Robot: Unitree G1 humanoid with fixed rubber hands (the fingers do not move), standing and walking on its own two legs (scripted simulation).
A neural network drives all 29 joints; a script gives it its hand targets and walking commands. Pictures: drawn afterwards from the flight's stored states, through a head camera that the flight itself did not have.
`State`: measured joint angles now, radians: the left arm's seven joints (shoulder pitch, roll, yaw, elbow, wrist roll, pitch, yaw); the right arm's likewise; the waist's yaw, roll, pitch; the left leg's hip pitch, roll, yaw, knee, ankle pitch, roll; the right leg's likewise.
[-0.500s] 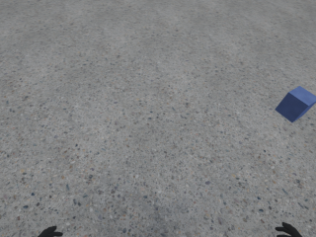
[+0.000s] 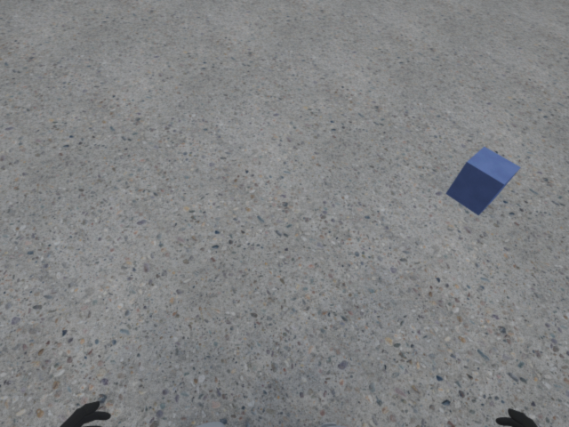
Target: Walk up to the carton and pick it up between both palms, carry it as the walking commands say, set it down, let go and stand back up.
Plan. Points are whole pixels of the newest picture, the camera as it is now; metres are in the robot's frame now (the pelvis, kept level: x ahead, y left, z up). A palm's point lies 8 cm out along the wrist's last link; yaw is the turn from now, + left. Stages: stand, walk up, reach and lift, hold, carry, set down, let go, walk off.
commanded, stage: walk up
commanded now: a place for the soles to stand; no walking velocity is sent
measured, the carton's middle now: (481, 181) +1.24 -0.94 -0.65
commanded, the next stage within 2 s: none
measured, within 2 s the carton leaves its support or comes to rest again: neither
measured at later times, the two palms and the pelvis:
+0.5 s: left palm (165, 294) +0.35 +0.22 -0.10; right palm (562, 366) +0.24 -0.43 -0.07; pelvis +0.20 -0.07 +0.00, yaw -7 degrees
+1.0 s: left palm (244, 219) +0.52 +0.10 -0.11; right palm out of the picture +0.36 -0.55 -0.07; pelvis +0.35 -0.19 -0.01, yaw -13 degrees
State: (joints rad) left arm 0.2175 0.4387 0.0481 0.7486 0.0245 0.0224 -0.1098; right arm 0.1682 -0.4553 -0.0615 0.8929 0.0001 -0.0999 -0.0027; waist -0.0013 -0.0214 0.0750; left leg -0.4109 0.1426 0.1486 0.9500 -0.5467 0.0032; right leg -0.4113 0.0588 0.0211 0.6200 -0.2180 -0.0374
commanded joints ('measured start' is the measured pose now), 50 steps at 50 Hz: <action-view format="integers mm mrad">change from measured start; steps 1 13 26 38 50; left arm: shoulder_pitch -100 -218 -53 -168 21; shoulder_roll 216 143 214 164 222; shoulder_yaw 80 61 92 87 93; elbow -114 -112 -90 -122 -88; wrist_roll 32 0 33 4 35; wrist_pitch -11 -12 -21 -11 -33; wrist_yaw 4 -45 17 -35 26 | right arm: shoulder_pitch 274 204 246 171 213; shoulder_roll -215 -334 -219 -355 -227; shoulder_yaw -56 -92 -44 -93 -37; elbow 36 -49 21 -63 6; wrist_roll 3 -16 0 -26 5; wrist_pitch -34 -25 -28 -30 -26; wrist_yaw -22 -29 -29 -41 -39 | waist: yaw -59 -77 1 -35 30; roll -108 137 -157 200 -178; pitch -169 -40 -144 -28 -143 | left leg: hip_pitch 241 464 43 319 -59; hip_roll -53 210 -46 226 -36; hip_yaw -77 12 -75 -53 -77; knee -410 -576 -275 -515 -149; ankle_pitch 110 726 -24 589 -10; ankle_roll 45 168 23 174 19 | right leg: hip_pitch -49 -261 83 -197 100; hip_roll -177 -114 -212 -130 -227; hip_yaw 310 -81 346 -37 346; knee -152 101 -208 149 -192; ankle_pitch -101 -11 -55 -132 -12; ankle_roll -233 27 -266 26 -255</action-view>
